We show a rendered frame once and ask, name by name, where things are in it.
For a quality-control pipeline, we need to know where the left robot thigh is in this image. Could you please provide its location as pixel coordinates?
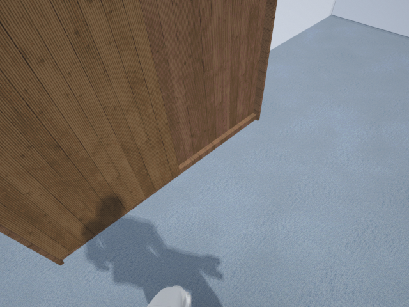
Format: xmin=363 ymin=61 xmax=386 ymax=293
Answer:
xmin=147 ymin=287 xmax=191 ymax=307

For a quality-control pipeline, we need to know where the wardrobe door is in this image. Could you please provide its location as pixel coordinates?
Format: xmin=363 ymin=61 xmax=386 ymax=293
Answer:
xmin=139 ymin=0 xmax=266 ymax=165
xmin=0 ymin=0 xmax=180 ymax=259

